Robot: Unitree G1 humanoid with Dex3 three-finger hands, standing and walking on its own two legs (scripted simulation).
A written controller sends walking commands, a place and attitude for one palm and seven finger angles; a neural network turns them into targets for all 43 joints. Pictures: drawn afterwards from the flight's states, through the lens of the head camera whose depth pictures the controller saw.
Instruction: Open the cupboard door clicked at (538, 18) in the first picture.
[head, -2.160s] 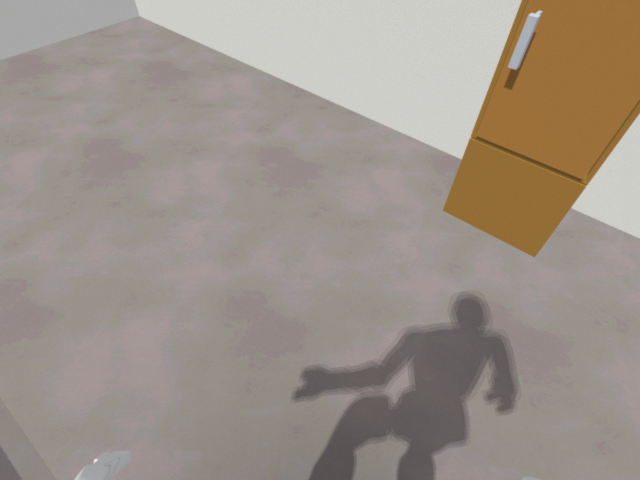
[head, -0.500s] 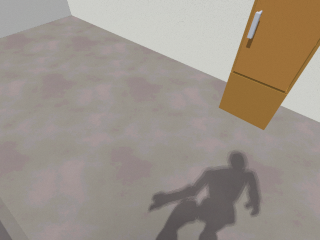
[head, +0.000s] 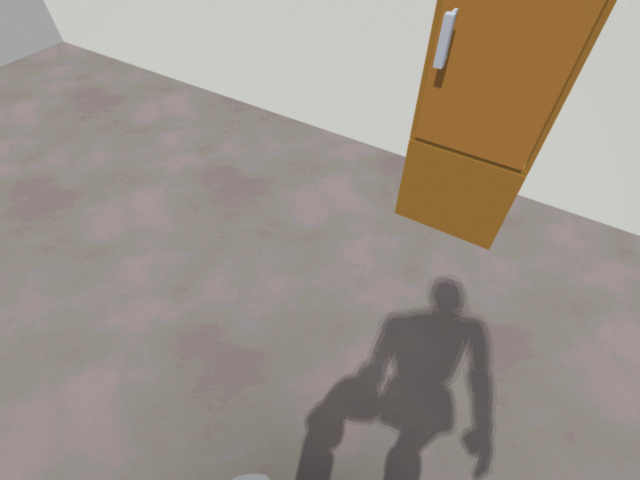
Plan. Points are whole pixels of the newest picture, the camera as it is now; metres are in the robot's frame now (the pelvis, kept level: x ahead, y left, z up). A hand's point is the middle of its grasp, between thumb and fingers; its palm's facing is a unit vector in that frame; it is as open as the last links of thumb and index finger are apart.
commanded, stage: walk to a spot facing it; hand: left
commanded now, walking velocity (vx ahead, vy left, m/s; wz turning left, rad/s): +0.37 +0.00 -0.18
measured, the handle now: (446, 38) +1.24 -0.26 +0.02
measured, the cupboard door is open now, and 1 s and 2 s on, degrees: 0 0 0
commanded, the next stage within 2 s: turn to face it in 0.80 s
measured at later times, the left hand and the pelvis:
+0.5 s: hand (180, 425) +0.22 +0.25 -0.18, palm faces -0.07 -0.99 -0.16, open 7.4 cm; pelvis +0.21 +0.07 +0.00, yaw -10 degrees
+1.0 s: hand (294, 256) +0.57 +0.11 -0.17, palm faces -0.42 -0.89 -0.19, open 7.4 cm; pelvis +0.38 +0.00 -0.02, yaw -24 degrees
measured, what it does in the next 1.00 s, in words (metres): walks ahead, turning right: left foot, then right foot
